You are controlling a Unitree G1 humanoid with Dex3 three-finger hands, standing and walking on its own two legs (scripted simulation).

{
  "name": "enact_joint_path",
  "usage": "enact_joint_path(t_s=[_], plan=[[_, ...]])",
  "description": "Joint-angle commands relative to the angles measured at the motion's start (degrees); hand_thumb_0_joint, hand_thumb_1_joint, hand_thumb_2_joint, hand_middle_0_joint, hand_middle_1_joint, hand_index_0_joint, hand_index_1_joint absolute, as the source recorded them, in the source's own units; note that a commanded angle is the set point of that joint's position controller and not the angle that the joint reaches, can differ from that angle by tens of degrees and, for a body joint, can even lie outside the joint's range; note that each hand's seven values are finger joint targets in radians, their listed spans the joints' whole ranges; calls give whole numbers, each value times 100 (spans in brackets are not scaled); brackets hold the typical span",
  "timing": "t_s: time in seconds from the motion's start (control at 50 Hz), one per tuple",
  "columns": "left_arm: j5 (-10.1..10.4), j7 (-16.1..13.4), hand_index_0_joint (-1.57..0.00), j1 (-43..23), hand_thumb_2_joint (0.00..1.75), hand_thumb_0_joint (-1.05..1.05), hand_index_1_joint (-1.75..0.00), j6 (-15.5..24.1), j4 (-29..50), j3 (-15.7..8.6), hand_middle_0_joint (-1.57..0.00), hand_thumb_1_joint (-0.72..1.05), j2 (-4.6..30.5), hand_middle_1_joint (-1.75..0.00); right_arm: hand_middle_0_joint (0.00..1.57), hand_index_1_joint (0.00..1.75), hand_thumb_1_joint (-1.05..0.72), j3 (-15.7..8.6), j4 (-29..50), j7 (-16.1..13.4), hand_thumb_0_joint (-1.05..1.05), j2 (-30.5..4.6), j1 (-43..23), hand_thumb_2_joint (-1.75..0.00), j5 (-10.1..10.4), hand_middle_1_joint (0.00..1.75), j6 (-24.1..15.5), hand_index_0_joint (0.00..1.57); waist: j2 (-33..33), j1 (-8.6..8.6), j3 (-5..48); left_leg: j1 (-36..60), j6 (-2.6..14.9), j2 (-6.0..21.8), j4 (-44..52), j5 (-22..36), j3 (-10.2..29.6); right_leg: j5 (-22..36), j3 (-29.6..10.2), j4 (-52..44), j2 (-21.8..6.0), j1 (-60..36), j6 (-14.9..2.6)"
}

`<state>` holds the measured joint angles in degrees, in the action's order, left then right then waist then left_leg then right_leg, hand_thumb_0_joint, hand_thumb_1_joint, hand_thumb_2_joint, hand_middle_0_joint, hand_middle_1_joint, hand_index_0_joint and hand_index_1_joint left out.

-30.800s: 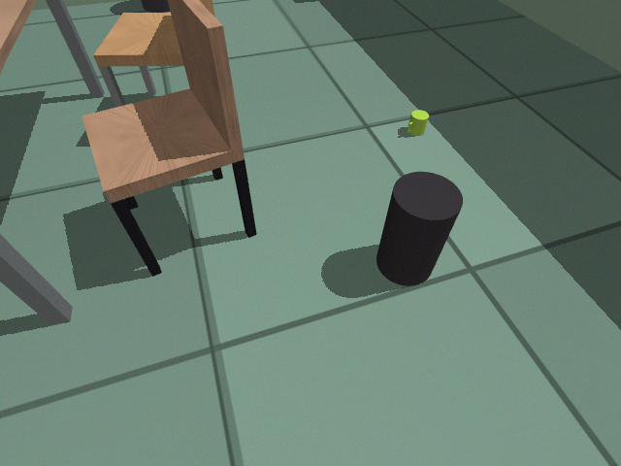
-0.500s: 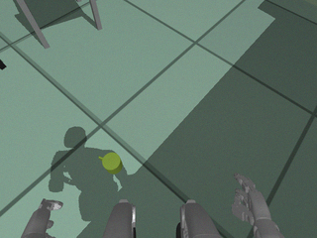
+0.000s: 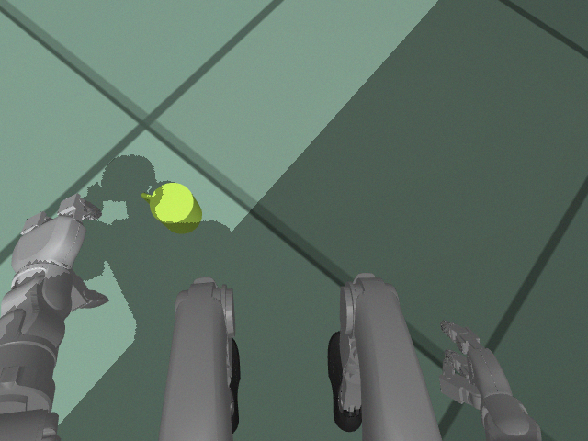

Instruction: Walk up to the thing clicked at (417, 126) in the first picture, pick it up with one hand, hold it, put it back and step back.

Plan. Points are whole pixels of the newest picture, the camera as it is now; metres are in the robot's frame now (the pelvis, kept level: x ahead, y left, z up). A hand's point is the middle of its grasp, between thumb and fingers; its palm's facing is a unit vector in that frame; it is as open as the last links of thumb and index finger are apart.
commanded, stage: rise first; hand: left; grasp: from above
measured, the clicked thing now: (170, 207) +0.51 +0.27 -0.41
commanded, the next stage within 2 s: approach in 1.28 s
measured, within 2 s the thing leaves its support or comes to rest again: neither
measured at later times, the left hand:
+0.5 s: hand (115, 229) +0.41 +0.31 -0.23, palm faces -0.45 -0.09 -0.89, open 14.2 cm
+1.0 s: hand (129, 216) +0.45 +0.30 -0.27, palm faces -0.45 -0.03 -0.89, open 14.1 cm
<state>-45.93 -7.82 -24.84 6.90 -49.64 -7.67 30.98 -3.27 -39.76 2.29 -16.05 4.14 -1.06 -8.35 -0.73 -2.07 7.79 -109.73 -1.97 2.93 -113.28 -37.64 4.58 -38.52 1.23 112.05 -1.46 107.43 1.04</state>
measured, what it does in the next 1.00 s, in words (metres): lowers itself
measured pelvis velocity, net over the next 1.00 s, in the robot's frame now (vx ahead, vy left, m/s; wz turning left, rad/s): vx -0.01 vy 0.01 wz -0.08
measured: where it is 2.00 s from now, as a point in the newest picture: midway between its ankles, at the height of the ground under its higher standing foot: (285, 400)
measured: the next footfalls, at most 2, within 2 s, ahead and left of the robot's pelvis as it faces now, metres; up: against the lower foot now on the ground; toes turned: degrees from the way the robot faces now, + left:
none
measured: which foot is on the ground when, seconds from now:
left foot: down 0.00-1.00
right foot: down 0.00-1.00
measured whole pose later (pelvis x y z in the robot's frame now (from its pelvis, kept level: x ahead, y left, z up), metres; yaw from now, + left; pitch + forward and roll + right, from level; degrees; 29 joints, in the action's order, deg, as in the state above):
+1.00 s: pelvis -0.01 +0.01 -0.11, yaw -4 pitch +34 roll -8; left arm -73.2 -20.3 -51.3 14.9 -78.0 -6.6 43.0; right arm 0.9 -43.5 7.1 -14.7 7.5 -7.4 -1.7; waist 1.3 -10.7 3.6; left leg -130.5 -0.8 1.9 -134.5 -38.3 8.3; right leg -38.6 2.3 130.2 -0.4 125.6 2.9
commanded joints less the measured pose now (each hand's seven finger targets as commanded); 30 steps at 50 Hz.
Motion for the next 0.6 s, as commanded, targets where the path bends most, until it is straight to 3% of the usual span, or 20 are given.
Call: enact_joint_path(t_s=[0.0, 0.04, 0.12, 0.18, 0.34, 0.36, 0.5, 0.58], plan=[[-258, -124, -5, -1491, 105, 0, -108, 265, 385, -376, -6, -56, 1838, -107, 20, 30, -86, -431, 302, -58, 0, -1032, 1008, -90, -35, 30, -123, 20, -159, -112, 3928, 2021, 371, -212, 843, 779, -486, 883, 98, -1472, 204, -2129, -159], [-455, -149, -4, -1660, 106, 0, -108, 336, 105, -484, -5, -56, 2128, -107, 20, 30, -86, -427, 263, -52, 0, -1062, 982, -89, -48, 30, -61, 20, -260, -24, 3735, 1869, 354, -211, 820, 483, -454, 523, 176, -1305, 237, -1762, -203], [-860, -239, -5, -2102, 105, 0, -107, 528, -252, -413, -5, -56, 2208, -107, 20, 30, -87, -355, 208, -11, 0, -1066, 990, -90, -75, 30, 69, 20, -341, -138, 3275, 1356, 375, -238, 668, -76, -380, -23, 293, -1026, 281, -1144, -256], [-1138, -393, -5, -2485, 104, 0, -106, 672, -460, -355, -5, -56, 2324, -106, 20, 30, -88, -292, 134, 28, 0, -1110, 1017, -90, -107, 30, 141, 20, -684, -261, 3077, 1343, 351, -224, 637, -274, -253, -60, 410, -721, 275, -718, -276], [-1790, -954, -6, -3278, 105, 0, -101, 720, -925, -181, -7, -57, 2323, -100, 20, 30, -90, -246, -104, 149, 0, -1186, 1299, -90, -251, 30, 368, 20, -1203, -470, 3329, 1704, 269, -213, 296, 252, -175, 474, 573, -200, 246, -102, -316], [-1852, -1009, -6, -3349, 105, 0, -100, 701, -894, -253, -7, -57, 2409, -99, 20, 30, -90, -256, -134, 159, 0, -1230, 1330, -90, -265, 30, 389, 20, -1245, -428, 3449, 1771, 267, -217, 269, 338, -148, 553, 589, -143, 235, -48, -309], [-2166, -1144, -6, -3729, 103, 0, -99, 579, -1248, -107, -7, -56, 2396, -98, 20, 30, -91, -241, -252, 242, 0, -1248, 1433, -90, -384, 30, 483, 20, -1434, -564, 3581, 1761, 262, -220, -40, 732, -161, 893, 610, 136, 230, 68, -303], [-2325, -1171, -8, -3849, 100, 0, -98, 586, -1533, -71, -8, -54, 2501, -98, 20, 30, -91, -211, -254, 282, 0, -1254, 1423, -91, -427, 30, 538, 20, -1244, -655, 3409, 1495, 295, -237, -173, 637, -166, 836, 618, 164, 243, 116, -311]])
